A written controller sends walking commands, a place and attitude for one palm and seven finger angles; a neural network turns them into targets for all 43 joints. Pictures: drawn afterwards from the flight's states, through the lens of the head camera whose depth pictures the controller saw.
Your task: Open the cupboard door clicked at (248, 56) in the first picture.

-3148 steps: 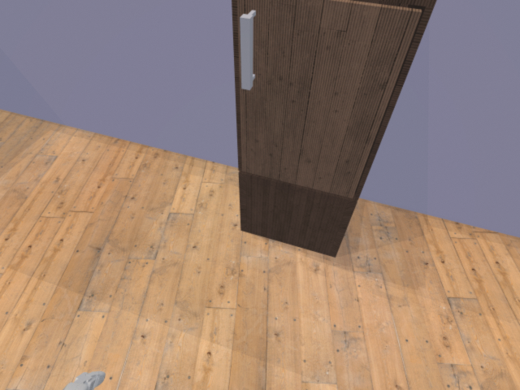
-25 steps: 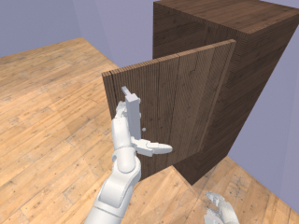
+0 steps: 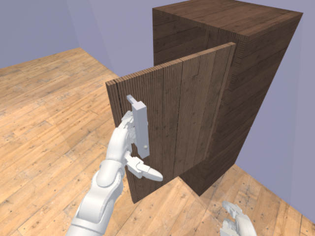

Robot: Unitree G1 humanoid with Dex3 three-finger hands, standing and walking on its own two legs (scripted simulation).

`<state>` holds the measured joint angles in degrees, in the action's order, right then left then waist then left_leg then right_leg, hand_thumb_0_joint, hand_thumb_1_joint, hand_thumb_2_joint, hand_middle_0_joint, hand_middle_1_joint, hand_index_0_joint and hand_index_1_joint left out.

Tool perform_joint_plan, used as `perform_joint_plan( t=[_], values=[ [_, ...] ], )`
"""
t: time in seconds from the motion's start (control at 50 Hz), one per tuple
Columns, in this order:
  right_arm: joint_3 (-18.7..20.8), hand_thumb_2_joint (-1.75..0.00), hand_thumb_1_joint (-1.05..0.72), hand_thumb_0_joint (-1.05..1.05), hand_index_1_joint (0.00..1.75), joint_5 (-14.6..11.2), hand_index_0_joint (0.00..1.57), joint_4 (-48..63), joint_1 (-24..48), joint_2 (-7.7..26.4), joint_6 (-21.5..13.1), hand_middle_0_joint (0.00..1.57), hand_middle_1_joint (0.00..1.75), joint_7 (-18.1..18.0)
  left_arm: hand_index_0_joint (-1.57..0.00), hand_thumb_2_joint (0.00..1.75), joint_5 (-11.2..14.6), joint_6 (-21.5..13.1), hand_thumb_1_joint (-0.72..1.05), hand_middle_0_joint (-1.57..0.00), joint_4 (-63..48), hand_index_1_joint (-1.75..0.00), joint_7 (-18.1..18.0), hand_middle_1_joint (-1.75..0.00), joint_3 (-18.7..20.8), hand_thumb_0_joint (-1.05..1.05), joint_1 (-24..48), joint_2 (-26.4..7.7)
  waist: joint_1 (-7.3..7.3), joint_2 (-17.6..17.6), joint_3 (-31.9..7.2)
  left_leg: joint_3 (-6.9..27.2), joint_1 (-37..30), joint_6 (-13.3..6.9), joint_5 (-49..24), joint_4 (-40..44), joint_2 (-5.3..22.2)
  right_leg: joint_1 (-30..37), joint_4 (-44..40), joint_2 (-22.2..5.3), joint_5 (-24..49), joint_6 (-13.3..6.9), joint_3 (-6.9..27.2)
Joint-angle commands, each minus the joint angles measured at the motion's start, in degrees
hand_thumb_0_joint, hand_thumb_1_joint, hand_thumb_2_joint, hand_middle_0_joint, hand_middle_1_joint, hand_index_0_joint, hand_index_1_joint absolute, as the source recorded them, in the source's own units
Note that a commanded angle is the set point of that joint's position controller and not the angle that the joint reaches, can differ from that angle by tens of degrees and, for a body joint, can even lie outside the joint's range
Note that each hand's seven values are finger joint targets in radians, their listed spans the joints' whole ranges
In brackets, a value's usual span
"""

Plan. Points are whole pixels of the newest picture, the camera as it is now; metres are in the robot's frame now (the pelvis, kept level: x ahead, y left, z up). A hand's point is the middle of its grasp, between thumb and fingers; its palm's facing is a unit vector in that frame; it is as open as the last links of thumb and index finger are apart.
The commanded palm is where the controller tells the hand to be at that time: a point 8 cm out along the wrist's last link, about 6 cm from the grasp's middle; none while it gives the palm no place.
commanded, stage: slide the hand sideways off the handle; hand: left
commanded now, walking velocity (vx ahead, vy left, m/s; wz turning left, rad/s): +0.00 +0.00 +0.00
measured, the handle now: (137, 127) +0.35 +0.08 +0.13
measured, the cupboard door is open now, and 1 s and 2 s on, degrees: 84 84 84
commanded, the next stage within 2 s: draw the hand back to the body in 0.78 s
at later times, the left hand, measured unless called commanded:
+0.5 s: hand (126, 161) +0.25 +0.10 +0.12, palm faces -0.04 -1.00 -0.06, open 16.0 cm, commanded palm +0.22 +0.17 +0.13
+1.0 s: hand (95, 170) +0.22 +0.16 +0.12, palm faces -0.03 -1.00 -0.06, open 16.3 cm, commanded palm +0.20 +0.21 +0.13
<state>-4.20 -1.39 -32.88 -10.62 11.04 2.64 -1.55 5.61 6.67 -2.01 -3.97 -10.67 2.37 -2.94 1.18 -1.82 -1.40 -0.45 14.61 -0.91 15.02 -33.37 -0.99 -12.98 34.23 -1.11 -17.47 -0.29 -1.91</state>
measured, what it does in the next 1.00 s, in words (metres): stands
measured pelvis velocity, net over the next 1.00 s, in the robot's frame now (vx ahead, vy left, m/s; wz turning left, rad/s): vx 0.03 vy -0.02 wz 0.01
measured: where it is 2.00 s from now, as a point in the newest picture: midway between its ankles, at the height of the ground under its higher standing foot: outside the picture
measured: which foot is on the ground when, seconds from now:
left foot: down 0.00-1.00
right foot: down 0.00-1.00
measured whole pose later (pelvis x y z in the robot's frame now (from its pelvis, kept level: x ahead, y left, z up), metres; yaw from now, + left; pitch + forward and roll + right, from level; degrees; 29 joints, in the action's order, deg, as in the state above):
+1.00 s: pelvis +0.03 -0.02 +0.00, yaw +1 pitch -1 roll -1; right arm -2.6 -2.4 -32.8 -13.3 14.0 -11.8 -5.0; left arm 17.4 -3.1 -17.1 15.8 9.7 -24.2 -14.5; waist 2.2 -3.1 -2.5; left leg 1.5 16.9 0.9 18.6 -36.4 1.2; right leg -13.8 34.7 1.2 -20.1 -1.9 -3.7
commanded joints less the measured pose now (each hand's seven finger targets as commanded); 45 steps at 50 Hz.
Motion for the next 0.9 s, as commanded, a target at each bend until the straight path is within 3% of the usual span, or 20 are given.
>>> perform_joint_plan(
  t=[0.0,0.02,0.04,0.12,0.22,0.32,0.4,0.52,0.54,0.64,0.72,0.74,0.82,0.88],
  values=[
    [2.2,-0.90,-0.90,0.00,0.30,0.5,0.20,11.3,11.0,5.4,-2.4,0.20,0.30,-0.1,-0.15,0.30,-0.6,-3.7,-0.50,-0.15,-15.9,-0.30,-0.6,-0.30,4.7,0.00,11.9,-3.3,1.33,4.0,-5.7,1.6,-3.1,-0.1,2.8,7.6,1.2,-1.6,-8.4,1.4,-2.0,-1.8,-0.8],
    [2.2,-0.90,-0.90,0.00,0.30,0.4,0.20,11.1,11.0,5.5,-2.0,0.20,0.30,-0.1,-0.15,0.30,-0.9,-3.5,-0.50,-0.15,-15.7,-0.30,-0.6,-0.30,6.1,0.00,9.7,-5.0,1.56,3.0,-4.9,1.3,-2.9,-0.1,2.5,7.7,1.2,-1.3,-8.8,1.4,-2.1,-2.0,-0.6],
    [2.0,-0.90,-0.90,0.00,0.30,0.5,0.20,11.8,11.2,5.2,-1.9,0.20,0.30,-0.1,-0.15,0.30,-0.5,-3.4,-0.50,-0.15,-17.7,-0.30,-0.3,-0.30,5.9,0.00,8.7,-4.3,1.65,2.2,-5.4,1.0,-3.1,-0.1,1.9,7.7,1.1,-0.7,-9.0,1.2,-1.5,-1.9,-0.4],
    [2.0,-0.90,-0.90,0.00,0.30,0.4,0.20,12.2,11.1,5.0,-1.2,0.20,0.30,-0.5,-0.15,0.30,0.5,-2.6,-0.50,-0.15,-18.6,-0.30,0.9,-0.30,10.3,0.00,2.1,-7.4,2.20,2.5,-4.0,-0.1,-3.3,-0.2,-0.9,6.9,1.1,0.4,-10.9,1.4,0.5,-1.7,0.4],
    [2.4,-0.90,-0.90,0.00,0.30,0.2,0.20,12.9,10.2,5.1,-1.7,0.20,0.30,-0.9,-0.15,0.30,2.6,-2.8,-0.50,-0.15,-23.5,-0.30,2.7,-0.30,14.4,0.00,-5.7,-10.1,2.05,3.5,-5.1,-1.1,-4.1,-0.5,-5.2,5.7,1.0,2.5,-11.0,1.3,6.9,-1.2,1.3],
    [3.0,-0.90,-0.90,0.00,0.30,0.1,0.20,13.2,8.3,5.6,-3.2,0.20,0.30,-1.1,-0.15,0.30,3.7,-5.0,-0.50,-0.15,-27.9,-0.30,5.0,-0.30,15.7,0.00,-12.2,-11.2,1.43,2.1,-6.0,-1.5,-5.2,-0.8,-9.0,4.4,0.9,2.7,-9.3,1.5,14.3,-0.6,1.2],
    [3.4,-0.90,-0.90,0.00,0.30,-0.1,0.20,13.4,6.6,6.0,-5.0,0.20,0.30,-1.3,-0.15,0.30,5.2,-7.5,-0.50,-0.15,-31.3,-0.30,7.7,-0.30,17.6,0.00,-17.8,-12.7,1.17,3.7,-7.7,-1.4,-5.2,-1.0,-11.9,3.1,0.8,3.7,-7.4,1.3,22.2,0.3,1.3],
    [3.8,-0.90,-0.90,0.00,0.30,-0.2,0.20,12.7,4.7,6.8,-7.8,0.20,0.30,-1.9,-0.15,0.30,8.2,-10.7,-0.50,-0.15,-31.9,-0.30,12.1,-0.30,22.5,0.00,-23.4,-16.3,1.01,2.8,-6.3,-0.9,-3.4,-0.8,-12.9,0.9,0.5,3.6,-6.3,0.4,28.9,1.4,2.6],
    [3.8,-0.90,-0.90,0.00,0.30,-0.4,0.20,12.7,4.7,6.8,-8.3,0.20,0.30,-1.9,-0.15,0.30,8.7,-11.3,-0.50,-0.15,-32.2,-0.30,12.9,-0.30,22.7,0.00,-24.0,-16.3,0.94,1.7,-6.5,-0.9,-3.3,-0.8,-12.8,0.8,0.4,3.3,-6.1,0.3,29.0,1.5,2.6],
    [4.0,-0.90,-0.90,0.00,0.30,-0.6,0.20,12.0,4.2,7.6,-11.1,0.20,0.30,-2.5,-0.15,0.30,11.5,-13.3,-0.50,-0.15,-30.3,-0.30,16.8,-0.30,23.7,0.00,-23.6,-16.6,0.28,3.6,-5.3,-0.1,-1.7,-0.7,-10.6,-0.5,0.2,1.5,-6.7,-0.3,26.4,2.4,3.7],
    [4.2,-0.90,-0.90,0.00,0.30,-0.8,0.20,10.9,3.8,8.4,-13.7,0.20,0.30,-3.0,-0.15,0.30,12.7,-14.2,-0.50,-0.15,-28.3,-0.30,19.7,-0.30,25.8,0.00,-23.4,-19.1,0.23,3.9,-5.4,0.5,-0.7,-0.8,-10.0,-1.4,0.1,0.8,-6.6,-0.6,24.6,2.6,4.3],
    [4.1,-0.90,-0.90,0.00,0.30,-0.8,0.20,11.1,4.0,8.4,-14.3,0.20,0.30,-3.1,-0.15,0.30,13.2,-14.4,-0.50,-0.15,-28.5,-0.30,20.5,-0.30,24.2,0.00,-22.8,-17.4,0.06,4.0,-5.3,0.7,-0.7,-0.9,-9.5,-1.3,0.0,0.2,-6.7,-0.6,23.4,2.6,4.1],
    [4.1,-0.90,-0.90,0.00,0.30,-1.0,0.20,10.0,4.2,8.9,-16.4,0.20,0.30,-3.5,-0.15,0.30,13.7,-14.3,-0.50,-0.15,-27.0,-0.30,21.2,-0.30,24.8,0.00,-19.7,-18.8,-0.02,3.6,-4.5,1.2,-0.2,-0.9,-7.7,-1.4,0.1,-1.3,-7.4,-0.5,17.3,2.0,4.0],
    [4.1,-0.90,-0.90,0.00,0.30,-1.0,0.20,10.3,4.7,8.6,-17.6,0.20,0.30,-3.7,-0.15,0.30,13.5,-14.4,-0.50,-0.15,-27.8,-0.30,20.4,-0.30,25.7,0.00,-19.7,-19.0,1.05,1.6,-5.7,1.4,-0.7,-0.8,-7.0,-0.4,0.0,-1.4,-7.3,0.0,13.0,1.0,2.8]
  ],
)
